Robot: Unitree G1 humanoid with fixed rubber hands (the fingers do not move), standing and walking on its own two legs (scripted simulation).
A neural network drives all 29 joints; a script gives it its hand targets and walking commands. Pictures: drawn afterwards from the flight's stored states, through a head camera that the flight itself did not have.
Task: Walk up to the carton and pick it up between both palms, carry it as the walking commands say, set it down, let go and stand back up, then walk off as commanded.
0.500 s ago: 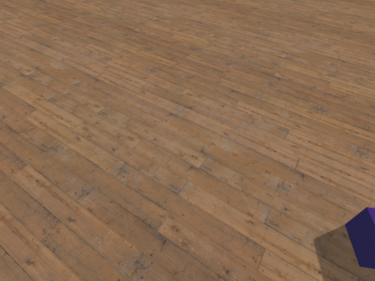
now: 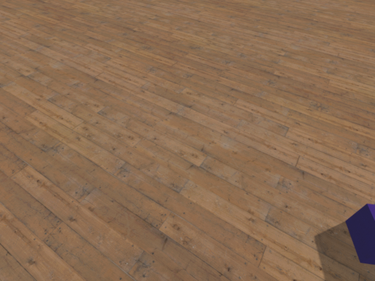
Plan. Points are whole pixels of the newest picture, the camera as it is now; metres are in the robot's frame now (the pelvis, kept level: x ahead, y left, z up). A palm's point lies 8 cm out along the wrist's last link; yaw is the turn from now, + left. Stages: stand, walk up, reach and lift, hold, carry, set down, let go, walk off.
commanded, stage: stand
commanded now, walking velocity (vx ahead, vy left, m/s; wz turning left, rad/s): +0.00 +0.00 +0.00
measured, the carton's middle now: out of the picture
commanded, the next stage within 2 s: none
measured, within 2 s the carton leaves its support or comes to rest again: neither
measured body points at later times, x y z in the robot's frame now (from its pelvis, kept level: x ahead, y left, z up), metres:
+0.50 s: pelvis +0.01 -0.01 +0.00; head +0.01 -0.01 +0.45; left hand -0.02 +0.21 -0.16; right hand -0.02 -0.22 -0.16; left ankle +0.00 +0.11 -0.74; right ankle +0.00 -0.11 -0.74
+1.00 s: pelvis +0.01 -0.02 +0.00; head +0.02 -0.02 +0.45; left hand +0.00 +0.22 -0.15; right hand +0.00 -0.26 -0.16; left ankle +0.00 +0.11 -0.74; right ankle +0.00 -0.11 -0.74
